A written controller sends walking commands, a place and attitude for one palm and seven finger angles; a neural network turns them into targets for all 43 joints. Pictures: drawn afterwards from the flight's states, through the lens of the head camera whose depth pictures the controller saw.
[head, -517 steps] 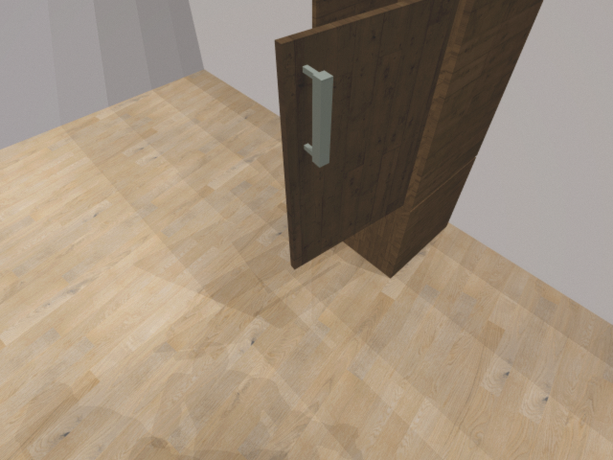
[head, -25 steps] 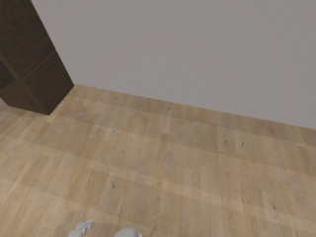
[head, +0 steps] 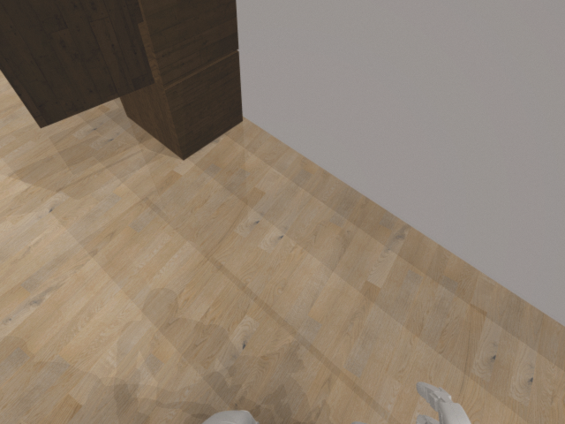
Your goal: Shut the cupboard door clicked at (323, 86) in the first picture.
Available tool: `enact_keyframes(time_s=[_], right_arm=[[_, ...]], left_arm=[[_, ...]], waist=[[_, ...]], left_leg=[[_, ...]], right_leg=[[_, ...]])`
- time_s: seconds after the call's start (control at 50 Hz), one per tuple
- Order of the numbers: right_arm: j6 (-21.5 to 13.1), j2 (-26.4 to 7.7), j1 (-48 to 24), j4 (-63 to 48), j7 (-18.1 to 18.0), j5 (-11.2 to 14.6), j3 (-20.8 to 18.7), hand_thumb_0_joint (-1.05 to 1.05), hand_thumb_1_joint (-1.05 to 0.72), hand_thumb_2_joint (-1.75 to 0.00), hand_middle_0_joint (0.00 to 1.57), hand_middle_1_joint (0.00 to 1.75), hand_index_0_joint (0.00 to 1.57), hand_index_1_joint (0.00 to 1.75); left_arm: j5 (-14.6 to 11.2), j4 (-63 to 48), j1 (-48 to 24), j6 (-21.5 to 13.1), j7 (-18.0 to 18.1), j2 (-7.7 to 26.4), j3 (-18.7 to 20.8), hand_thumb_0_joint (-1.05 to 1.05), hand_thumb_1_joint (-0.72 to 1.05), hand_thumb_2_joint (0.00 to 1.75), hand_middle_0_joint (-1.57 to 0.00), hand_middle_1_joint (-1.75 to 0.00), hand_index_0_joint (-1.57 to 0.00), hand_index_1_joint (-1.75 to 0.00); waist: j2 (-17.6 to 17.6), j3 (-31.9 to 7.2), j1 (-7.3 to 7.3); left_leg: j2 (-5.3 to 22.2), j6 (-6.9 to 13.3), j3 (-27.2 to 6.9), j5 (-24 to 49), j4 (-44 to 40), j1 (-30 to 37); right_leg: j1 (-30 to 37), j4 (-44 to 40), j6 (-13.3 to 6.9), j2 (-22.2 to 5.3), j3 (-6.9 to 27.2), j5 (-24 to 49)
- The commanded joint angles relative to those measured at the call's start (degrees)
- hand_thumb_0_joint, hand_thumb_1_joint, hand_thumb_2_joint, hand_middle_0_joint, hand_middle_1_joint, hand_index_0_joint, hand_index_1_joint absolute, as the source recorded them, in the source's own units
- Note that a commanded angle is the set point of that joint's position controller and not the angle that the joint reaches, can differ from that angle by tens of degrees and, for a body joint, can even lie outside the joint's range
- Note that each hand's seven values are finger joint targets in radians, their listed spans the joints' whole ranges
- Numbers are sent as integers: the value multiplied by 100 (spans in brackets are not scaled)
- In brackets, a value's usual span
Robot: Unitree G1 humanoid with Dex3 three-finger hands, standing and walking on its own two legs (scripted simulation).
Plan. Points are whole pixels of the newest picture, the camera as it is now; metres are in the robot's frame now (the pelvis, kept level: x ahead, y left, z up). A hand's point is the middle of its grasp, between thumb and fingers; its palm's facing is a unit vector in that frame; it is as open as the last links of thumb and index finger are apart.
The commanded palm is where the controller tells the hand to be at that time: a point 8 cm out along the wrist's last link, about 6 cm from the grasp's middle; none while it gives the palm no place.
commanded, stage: walk to a spot facing it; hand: left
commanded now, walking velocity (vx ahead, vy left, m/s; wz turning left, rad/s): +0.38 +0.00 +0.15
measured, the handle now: out of the picture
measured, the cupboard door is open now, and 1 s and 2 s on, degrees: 82 82 82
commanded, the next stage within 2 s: turn to face it in 0.80 s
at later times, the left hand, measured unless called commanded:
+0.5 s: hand (221, 267) +0.39 +0.16 -0.15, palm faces +0.02 -0.99 -0.16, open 7.3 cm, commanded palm none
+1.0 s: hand (198, 278) +0.37 +0.21 -0.18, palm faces +0.28 -0.95 -0.11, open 7.3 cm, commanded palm none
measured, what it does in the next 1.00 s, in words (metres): walks ahead: right foot, then left foot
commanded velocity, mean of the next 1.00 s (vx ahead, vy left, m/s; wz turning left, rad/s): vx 0.30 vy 0.00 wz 0.21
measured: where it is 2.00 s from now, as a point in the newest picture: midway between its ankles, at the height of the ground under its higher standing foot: (276, 296)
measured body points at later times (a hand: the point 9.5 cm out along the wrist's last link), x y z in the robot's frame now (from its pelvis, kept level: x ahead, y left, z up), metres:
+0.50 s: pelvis +0.26 -0.01 +0.00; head +0.29 +0.00 +0.45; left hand +0.39 +0.21 -0.14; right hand +0.12 -0.22 -0.14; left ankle +0.05 +0.05 -0.65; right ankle +0.32 -0.09 -0.72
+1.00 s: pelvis +0.49 +0.08 +0.00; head +0.52 +0.12 +0.44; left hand +0.36 +0.26 -0.17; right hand +0.67 -0.13 -0.13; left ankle +0.55 +0.16 -0.72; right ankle +0.36 -0.08 -0.65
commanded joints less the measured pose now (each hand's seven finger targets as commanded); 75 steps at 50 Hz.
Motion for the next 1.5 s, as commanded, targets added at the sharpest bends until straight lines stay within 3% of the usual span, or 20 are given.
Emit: enact_keyframes(time_s=[0.0, 0.28, 0.38, 0.4, 0.42, 0.44, 0.5, 0.54, 0.78, 0.86, 0.88, 0.9, 0.92, 0.94, 0.98, 1.06, 1.18, 1.34, 1.44, 1.48], right_arm=[[-194, -658, 1118, 183, -181, 60, -149, 0, -90, -90, 20, 30, 20, 30], [-196, -366, 2773, 984, -295, -6, -25, 0, -90, -90, 20, 30, 20, 30], [-159, -609, 2724, 1161, -339, 17, -86, 0, -90, -90, 20, 30, 20, 30], [-167, -657, 2531, 1094, -326, 64, -113, 0, -90, -90, 20, 30, 20, 30], [-198, -528, 2429, 993, -269, 154, -127, 0, -90, -90, 20, 30, 20, 30], [-229, -280, 2754, 896, -274, 213, -101, 0, -90, -90, 20, 30, 20, 30], [-64, -7, 1699, 713, -127, 69, -122, 0, -90, -90, 20, 30, 20, 30], [100, 310, 2049, 856, -59, 7, -67, 0, -90, -90, 20, 30, 20, 30], [70, 226, 54, 316, 158, 41, -48, 0, -90, -90, 20, 30, 20, 30], [-1, -128, 1164, 657, 59, -22, -125, 0, -90, -90, 20, 30, 20, 30], [-13, -521, 1894, 839, 3, -64, -195, 0, -90, -90, 20, 30, 20, 30], [-45, -1154, 2479, 882, -76, -110, -343, 0, -90, -90, 20, 30, 20, 30], [36, -1353, 2601, 870, -151, 11, -363, 0, -90, -90, 20, 30, 20, 30], [70, -1262, 2224, 784, -179, 46, -331, 0, -90, -90, 20, 30, 20, 30], [-38, -890, 1490, 583, -249, 30, -258, 0, -90, -90, 20, 30, 20, 30], [-59, -633, 962, 391, -231, 46, -154, 0, -90, -90, 20, 30, 20, 30], [120, -767, 939, 172, -169, 2, -303, 0, -90, -90, 20, 30, 20, 30], [280, -974, 1329, 147, -170, -38, -411, 0, -90, -90, 20, 30, 20, 30], [373, -1044, 1139, 42, -171, -7, -460, 0, -90, -90, 20, 30, 20, 30], [359, -895, 1054, -36, -129, 82, -443, 0, -90, -90, 20, 30, 20, 30]], left_arm=[[98, -511, -2, -143, -31, 264, 99, 0, 90, 90, -20, -30, -20, -30], [2, -1207, -2280, -189, -141, 135, -1, 0, 90, 90, -20, -30, -20, -30], [4, -935, -1070, -295, -49, 426, 65, 0, 90, 90, -20, -30, -20, -30], [14, -691, -253, -341, -29, 589, 148, 0, 90, 90, -20, -30, -20, -30], [61, -417, 686, -383, 25, 1008, 276, 0, 90, 90, -20, -30, -20, -30], [18, -256, 1001, -355, 62, 1342, 349, 0, 90, 90, -20, -30, -20, -30], [-40, -445, -174, -396, 119, 575, 159, 0, 90, 90, -20, -30, -20, -30], [-29, -451, -447, -479, 121, 225, 50, 0, 90, 90, -20, -30, -20, -30], [14, 276, 474, -564, 108, 412, 12, 0, 90, 90, -20, -30, -20, -30], [-5, 333, 386, -507, 141, 644, 54, 0, 90, 90, -20, -30, -20, -30], [-44, 286, 484, -481, 127, 559, 33, 0, 90, 90, -20, -30, -20, -30], [-118, 162, 779, -476, 90, 283, -5, 0, 90, 90, -20, -30, -20, -30], [-98, -26, 497, -479, 111, 257, -37, 0, 90, 90, -20, -30, -20, -30], [-91, -163, 72, -411, 156, 356, 3, 0, 90, 90, -20, -30, -20, -30], [-28, -239, -283, -313, 156, 153, 48, 0, 90, 90, -20, -30, -20, -30], [18, -261, 86, -44, 98, 84, 151, 0, 90, 90, -20, -30, -20, -30], [44, -817, -721, 128, 109, 282, 290, 0, 90, 90, -20, -30, -20, -30], [-2, -1439, -1743, 100, 148, 464, 234, 0, 90, 90, -20, -30, -20, -30], [-68, -1478, -1428, 35, 194, 579, 224, 0, 90, 90, -20, -30, -20, -30], [-64, -1363, -972, -65, 232, 851, 283, 0, 90, 90, -20, -30, -20, -30]], waist=[[727, -426, -248], [701, 100, -674], [684, -432, -10], [577, -802, 379], [-120, -1365, 715], [-1073, -2002, 484], [-15, -11, -55], [-247, 25, -422], [-567, 74, -101], [-381, -536, -758], [131, -1161, -1016], [1329, -2021, -1097], [1336, -2291, -1069], [649, -1762, -914], [646, -883, -609], [833, -862, -146], [592, -681, -218], [862, -855, -505], [999, -970, -348], [502, -1267, -147]], left_leg=[[1570, 101, -1166, 3881, -1962, 1296], [1446, -191, -1141, 5298, -2171, 2488], [1474, -371, -1149, 7355, -565, 2564], [1302, -478, -1114, 6866, 459, 1820], [758, -552, -816, 4647, 2179, 307], [-183, -651, -716, -1226, 4241, -1075], [690, -477, -1245, -255, 4243, -1495], [838, -552, -1112, 178, 3637, -962], [669, -705, -237, 912, 398, -1251], [162, -446, 111, 1008, -648, 760], [688, -252, -433, 1790, -649, 2228], [2286, 512, -2612, 3357, -668, 3558], [2821, 985, -3278, 4844, -1125, 3569], [2807, 1029, -2976, 4885, -1277, 2743], [2368, 735, -2269, 4714, -1503, 1396], [1698, 259, -1293, 4604, -1636, 606], [1655, 283, -2034, 2602, -2017, 511], [1594, 357, -2704, 3267, -1460, 1226], [1359, 152, -2981, 3762, -994, 804], [970, -320, -2714, 2622, -449, -35]], right_leg=[[-1290, -143, 44, -26, 310, 611], [-1607, -3340, -362, 533, -172, 1690], [341, -4281, -811, 1138, -400, 939], [1702, -4625, -942, 1031, -240, 1424], [3422, -4669, -1447, -112, 1067, 2405], [4311, -5208, -2173, -1844, 3544, 3707], [1526, -6245, -1563, -1204, 2176, 2014], [657, -6541, -1134, -677, 1093, 1718], [2025, -6442, -947, -632, -84, 3658], [1905, -4625, -691, -545, -582, 5169], [1084, -3405, -488, -323, -644, 4142], [-315, -1492, -200, 503, -808, 733], [-725, -347, -273, 694, -161, -1145], [-812, 110, -277, 490, 152, -1006], [-1024, 38, -102, 229, 387, -427], [-490, -724, 100, 262, 328, 201], [-1034, -1181, 261, 301, 470, 669], [-796, -2756, 234, 636, 453, -85], [548, -4359, 76, 933, 400, 261], [2160, -5775, -56, 396, 757, 1620]])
